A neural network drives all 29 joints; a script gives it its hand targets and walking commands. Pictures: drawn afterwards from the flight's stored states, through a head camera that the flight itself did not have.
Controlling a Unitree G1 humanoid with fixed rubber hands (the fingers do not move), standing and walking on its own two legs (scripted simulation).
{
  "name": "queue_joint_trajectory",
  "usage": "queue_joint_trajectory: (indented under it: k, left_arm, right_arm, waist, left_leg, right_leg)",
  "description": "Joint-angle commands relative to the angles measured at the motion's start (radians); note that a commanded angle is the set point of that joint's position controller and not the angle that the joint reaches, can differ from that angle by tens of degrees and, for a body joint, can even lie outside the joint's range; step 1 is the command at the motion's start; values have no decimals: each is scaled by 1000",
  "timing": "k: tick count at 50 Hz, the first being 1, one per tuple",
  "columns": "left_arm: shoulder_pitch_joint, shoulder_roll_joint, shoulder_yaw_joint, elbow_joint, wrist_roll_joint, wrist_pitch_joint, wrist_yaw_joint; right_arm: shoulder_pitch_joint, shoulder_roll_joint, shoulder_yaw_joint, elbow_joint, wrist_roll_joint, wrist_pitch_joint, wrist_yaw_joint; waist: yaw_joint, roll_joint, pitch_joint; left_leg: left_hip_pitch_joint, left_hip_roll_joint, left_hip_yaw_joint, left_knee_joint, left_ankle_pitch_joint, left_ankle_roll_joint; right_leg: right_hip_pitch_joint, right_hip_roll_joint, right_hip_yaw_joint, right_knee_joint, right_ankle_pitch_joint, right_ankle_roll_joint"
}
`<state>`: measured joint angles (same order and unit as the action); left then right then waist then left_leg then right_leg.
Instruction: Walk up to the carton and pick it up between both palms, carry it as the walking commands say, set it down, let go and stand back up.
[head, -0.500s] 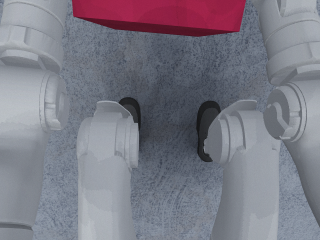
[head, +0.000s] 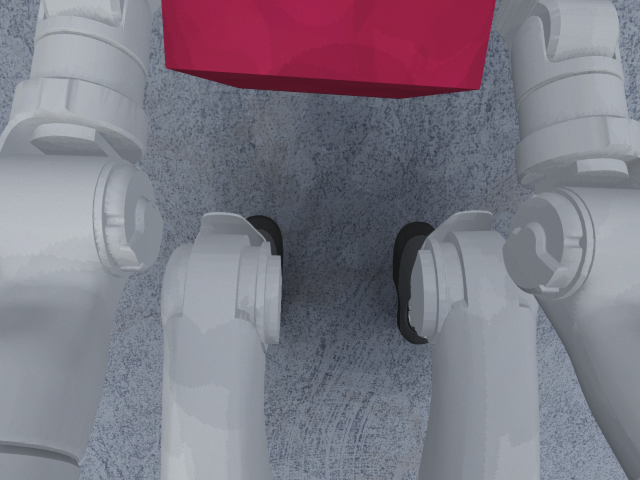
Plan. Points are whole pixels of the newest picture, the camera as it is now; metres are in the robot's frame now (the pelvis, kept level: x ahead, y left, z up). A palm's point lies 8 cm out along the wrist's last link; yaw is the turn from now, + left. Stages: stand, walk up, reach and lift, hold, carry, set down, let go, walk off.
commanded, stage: reach and lift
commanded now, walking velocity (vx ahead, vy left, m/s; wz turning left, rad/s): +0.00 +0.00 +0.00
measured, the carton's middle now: out of the picture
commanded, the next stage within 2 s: none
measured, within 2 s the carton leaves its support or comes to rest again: leaves its support in 0.36 s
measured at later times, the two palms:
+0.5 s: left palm out of the picture +0.56 +0.18 -0.12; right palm out of the picture +0.55 -0.14 -0.13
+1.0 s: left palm out of the picture +0.56 +0.18 -0.07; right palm out of the picture +0.55 -0.14 -0.08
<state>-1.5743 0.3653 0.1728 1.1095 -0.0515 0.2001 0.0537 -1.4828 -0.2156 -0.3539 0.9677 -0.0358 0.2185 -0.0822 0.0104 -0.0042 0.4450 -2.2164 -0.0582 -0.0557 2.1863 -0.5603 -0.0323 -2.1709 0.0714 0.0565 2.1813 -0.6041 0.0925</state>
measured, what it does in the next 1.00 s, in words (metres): rises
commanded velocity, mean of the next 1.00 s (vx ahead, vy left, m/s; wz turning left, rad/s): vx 0.00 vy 0.00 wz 0.00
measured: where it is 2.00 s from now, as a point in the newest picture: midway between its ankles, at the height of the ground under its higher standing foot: (338, 299)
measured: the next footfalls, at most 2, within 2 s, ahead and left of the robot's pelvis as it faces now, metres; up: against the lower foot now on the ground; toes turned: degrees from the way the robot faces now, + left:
none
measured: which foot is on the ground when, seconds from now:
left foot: down 0.00-1.00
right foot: down 0.00-1.00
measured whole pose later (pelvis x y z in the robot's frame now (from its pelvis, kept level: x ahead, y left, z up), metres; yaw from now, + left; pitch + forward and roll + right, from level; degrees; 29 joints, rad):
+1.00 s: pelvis -0.01 +0.00 +0.07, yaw +1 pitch +31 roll -3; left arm -1.54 0.27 0.28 0.78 0.04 0.39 0.07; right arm -1.42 -0.19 -0.40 0.64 -0.01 0.40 -0.13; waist 0.02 0.01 0.53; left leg -1.98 -0.10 -0.10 1.96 -0.51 -0.05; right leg -1.93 0.08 0.05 1.95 -0.56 0.09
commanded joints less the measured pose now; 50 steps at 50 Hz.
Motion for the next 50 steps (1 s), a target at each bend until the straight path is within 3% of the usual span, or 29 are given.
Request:
queue_joint_trajectory:
  k: [1, 3, 4, 9, 13, 18, 19, 20, 22, 23, 24, 26, 28, 29, 30, 32, 34, 35, 36, 38, 39, 40, 41, 42, 44, 46, 48, 49, 50]
  left_arm:
    - [-462, -1026, -241, -173, -85, -2, -284]
    - [-442, -1012, -231, -201, -68, 0, -284]
    - [-443, -1027, -251, -178, -79, 4, -279]
    - [-503, -1032, -310, -323, -130, 5, -263]
    - [-547, -1050, -346, -335, -150, 32, -257]
    - [-641, -1037, -357, -512, -157, 41, -234]
    - [-599, -1039, -334, -430, -133, 56, -233]
    - [-623, -1074, -348, -478, -141, 62, -228]
    - [-561, -1091, -308, -370, -108, 89, -226]
    - [-608, -1073, -305, -418, -108, 80, -231]
    - [-617, -1053, -309, -439, -117, 80, -234]
    - [-568, -1083, -296, -388, -99, 93, -247]
    - [-549, -1092, -274, -315, -73, 113, -255]
    - [-497, -1128, -241, -268, -53, 118, -259]
    - [-551, -1112, -261, -367, -66, 115, -260]
    - [-533, -1119, -248, -296, -32, 130, -265]
    - [-563, -1142, -297, -422, -81, 128, -266]
    - [-538, -1143, -275, -325, -36, 138, -268]
    - [-532, -1145, -275, -400, -55, 137, -268]
    - [-556, -1157, -293, -407, -54, 139, -264]
    - [-532, -1138, -283, -350, -45, 142, -266]
    - [-556, -1148, -303, -431, -58, 138, -266]
    - [-585, -1126, -310, -446, -64, 140, -265]
    - [-578, -1113, -315, -453, -65, 144, -264]
    - [-505, -1164, -295, -361, -47, 168, -261]
    - [-582, -1157, -344, -517, -84, 152, -254]
    - [-538, -1164, -330, -441, -60, 168, -260]
    - [-514, -1186, -347, -483, -83, 174, -257]
    - [-564, -1170, -354, -494, -86, 175, -256]
  right_arm:
    - [-527, 893, 317, -116, 70, -13, 261]
    - [-545, 907, 334, -148, 102, -18, 254]
    - [-566, 892, 340, -178, 92, -18, 253]
    - [-641, 929, 434, -288, 182, -16, 236]
    - [-714, 928, 460, -329, 225, 1, 226]
    - [-816, 947, 515, -478, 258, 13, 202]
    - [-810, 925, 482, -422, 242, 21, 203]
    - [-857, 912, 485, -475, 247, 18, 203]
    - [-854, 895, 456, -413, 210, 30, 199]
    - [-872, 908, 468, -446, 211, 34, 199]
    - [-853, 910, 472, -453, 201, 44, 199]
    - [-836, 935, 462, -442, 195, 54, 203]
    - [-857, 889, 436, -435, 174, 56, 208]
    - [-856, 927, 437, -403, 154, 66, 211]
    - [-839, 919, 442, -443, 170, 63, 212]
    - [-822, 934, 441, -401, 159, 70, 215]
    - [-812, 961, 458, -471, 170, 82, 225]
    - [-797, 963, 435, -386, 149, 83, 231]
    - [-838, 926, 453, -514, 169, 76, 233]
    - [-872, 945, 478, -517, 186, 77, 232]
    - [-835, 945, 465, -441, 164, 88, 234]
    - [-800, 977, 492, -487, 177, 91, 237]
    - [-805, 976, 474, -461, 167, 98, 238]
    - [-831, 947, 491, -522, 188, 95, 243]
    - [-860, 948, 486, -492, 176, 104, 244]
    - [-827, 964, 506, -560, 201, 102, 248]
    - [-850, 946, 504, -549, 183, 110, 239]
    - [-872, 962, 536, -623, 212, 111, 238]
    - [-869, 934, 522, -595, 201, 119, 242]
  waist:
    - [-61, 18, -1254]
    - [8, 38, -1298]
    - [-36, 29, -1294]
    - [1, 42, -1628]
    - [-26, 81, -1748]
    - [1, 32, -2014]
    - [11, 72, -1951]
    - [8, 84, -1973]
    - [-12, 62, -1827]
    - [2, 58, -1844]
    - [-27, 12, -1903]
    - [-8, 34, -1905]
    - [-38, 38, -1804]
    - [-5, 24, -1792]
    - [-30, 20, -1859]
    - [-30, 43, -1836]
    - [-47, 38, -1954]
    - [-33, 67, -1843]
    - [-36, 50, -1954]
    - [-16, 61, -2000]
    - [-59, 42, -1928]
    - [-15, 20, -1989]
    - [-42, 14, -1988]
    - [-11, 40, -2035]
    - [-12, 62, -1996]
    - [-24, 47, -2106]
    - [-40, 48, -2087]
    - [-16, 53, -2205]
    - [-48, 50, -2195]
  left_leg:
    - [539, -51, 128, -169, 284, 13]
    - [556, -54, 137, -169, 315, 13]
    - [577, -49, 125, -173, 307, 11]
    - [705, -49, 142, -158, 404, 5]
    - [826, -41, 140, -180, 416, 3]
    - [931, -55, 146, -185, 490, 12]
    - [938, -47, 154, -206, 436, 13]
    - [932, -53, 143, -217, 449, 11]
    - [888, -57, 135, -245, 366, 9]
    - [875, -56, 145, -234, 351, 11]
    - [885, -51, 150, -238, 369, 11]
    - [884, -53, 154, -258, 362, 18]
    - [825, -53, 139, -284, 303, 16]
    - [835, -59, 140, -290, 306, 20]
    - [850, -62, 145, -288, 323, 19]
    - [857, -56, 133, -305, 337, 18]
    - [949, -71, 135, -316, 392, 17]
    - [884, -66, 144, -318, 340, 11]
    - [950, -66, 138, -310, 397, 10]
    - [981, -66, 138, -327, 411, 9]
    - [927, -62, 135, -329, 399, 12]
    - [952, -66, 142, -332, 421, 10]
    - [950, -66, 141, -342, 408, 7]
    - [997, -67, 142, -348, 431, 7]
    - [1004, -70, 133, -357, 397, 10]
    - [1055, -69, 133, -353, 459, 2]
    - [1019, -63, 141, -349, 460, 1]
    - [1095, -70, 143, -364, 490, 4]
    - [1074, -74, 135, -364, 474, 3]
  right_leg:
    - [490, 52, -178, -146, 331, -67]
    - [471, 54, -175, -137, 334, -70]
    - [442, 51, -182, -144, 334, -68]
    - [600, 56, -176, -131, 434, -68]
    - [659, 62, -189, -151, 433, -61]
    - [774, 67, -190, -177, 504, -55]
    - [713, 68, -203, -190, 426, -57]
    - [702, 77, -191, -190, 428, -67]
    - [633, 68, -198, -227, 331, -74]
    - [652, 67, -193, -232, 329, -65]
    - [736, 64, -186, -246, 369, -66]
    - [751, 65, -179, -259, 371, -60]
    - [693, 61, -187, -271, 318, -55]
    - [677, 60, -190, -280, 303, -55]
    - [711, 66, -184, -290, 317, -58]
    - [705, 62, -189, -295, 338, -52]
    - [728, 74, -188, -309, 378, -61]
    - [671, 67, -183, -319, 324, -66]
    - [733, 71, -187, -316, 371, -64]
    - [757, 65, -187, -324, 388, -57]
    - [724, 68, -186, -330, 383, -55]
    - [778, 67, -182, -340, 404, -51]
    - [796, 62, -191, -344, 408, -53]
    - [783, 64, -193, -339, 414, -49]
    - [737, 64, -191, -347, 355, -57]
    - [792, 70, -186, -352, 415, -64]
    - [812, 63, -180, -363, 440, -54]
    - [873, 75, -187, -369, 459, -51]
    - [858, 70, -184, -367, 449, -57]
